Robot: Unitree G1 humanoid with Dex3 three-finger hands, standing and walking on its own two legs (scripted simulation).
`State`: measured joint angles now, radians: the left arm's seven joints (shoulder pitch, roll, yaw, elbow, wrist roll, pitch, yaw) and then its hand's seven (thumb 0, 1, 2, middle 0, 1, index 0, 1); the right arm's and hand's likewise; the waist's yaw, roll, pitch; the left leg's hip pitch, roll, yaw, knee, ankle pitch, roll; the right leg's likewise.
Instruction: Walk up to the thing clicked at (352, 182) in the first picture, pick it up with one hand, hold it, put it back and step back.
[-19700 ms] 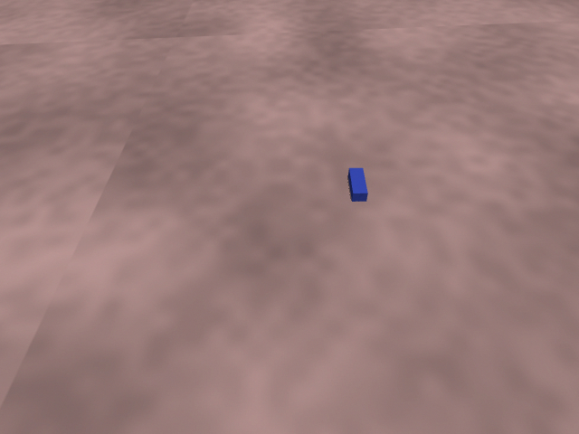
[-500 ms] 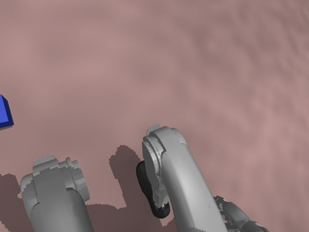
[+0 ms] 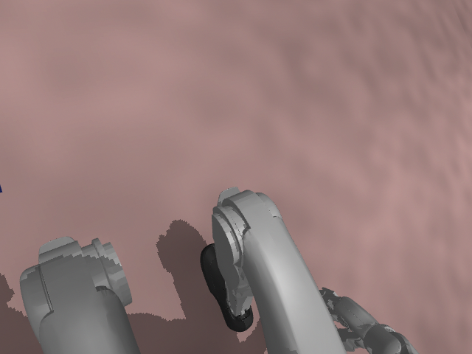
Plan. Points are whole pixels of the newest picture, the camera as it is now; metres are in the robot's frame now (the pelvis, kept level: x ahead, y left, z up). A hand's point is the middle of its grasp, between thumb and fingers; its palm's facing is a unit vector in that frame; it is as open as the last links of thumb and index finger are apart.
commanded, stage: rest palm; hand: left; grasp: from above
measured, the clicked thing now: out of the picture +0.43 +0.38 -0.27
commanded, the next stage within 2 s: close in 0.50 s
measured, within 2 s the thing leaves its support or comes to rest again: neither
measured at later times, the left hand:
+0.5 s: hand out of the picture +0.42 +0.37 -0.24, palm faces -0.43 -0.14 -0.89, open 14.1 cm
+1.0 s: hand out of the picture +0.42 +0.36 -0.24, palm faces -0.43 -0.13 -0.89, open 12.9 cm
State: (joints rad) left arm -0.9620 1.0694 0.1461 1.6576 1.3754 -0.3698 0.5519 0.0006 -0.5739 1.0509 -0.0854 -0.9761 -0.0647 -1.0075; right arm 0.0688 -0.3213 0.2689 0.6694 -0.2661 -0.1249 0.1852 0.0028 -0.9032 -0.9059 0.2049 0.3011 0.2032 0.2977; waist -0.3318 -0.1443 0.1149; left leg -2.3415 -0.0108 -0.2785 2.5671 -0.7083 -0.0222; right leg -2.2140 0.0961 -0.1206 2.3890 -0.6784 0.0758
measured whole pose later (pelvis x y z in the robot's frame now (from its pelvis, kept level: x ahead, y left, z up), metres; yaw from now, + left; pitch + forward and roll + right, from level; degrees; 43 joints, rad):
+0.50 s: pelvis +0.00 +0.01 -0.01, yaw -1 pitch +25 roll -16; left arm -0.96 1.07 0.13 1.70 1.36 -0.32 0.60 0.00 -0.54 1.03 -0.09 -1.00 -0.08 -1.02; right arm 0.05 -0.32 0.29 0.67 -0.27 -0.19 0.22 0.00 -0.90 -0.91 0.20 0.30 0.20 0.30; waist -0.34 -0.15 0.13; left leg -2.35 0.00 -0.29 2.60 -0.72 -0.01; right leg -2.21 0.10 -0.13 2.40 -0.68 0.08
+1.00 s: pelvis +0.00 +0.00 -0.01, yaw -1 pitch +24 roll -15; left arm -0.96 1.09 0.12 1.70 1.36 -0.34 0.61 0.00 -0.33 0.89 -0.19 -0.97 -0.21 -0.96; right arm 0.05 -0.34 0.31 0.67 -0.28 -0.19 0.22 0.00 -0.89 -0.90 0.20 0.30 0.20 0.30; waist -0.34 -0.16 0.15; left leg -2.34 0.00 -0.30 2.60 -0.71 -0.02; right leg -2.21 0.10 -0.14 2.40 -0.66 0.08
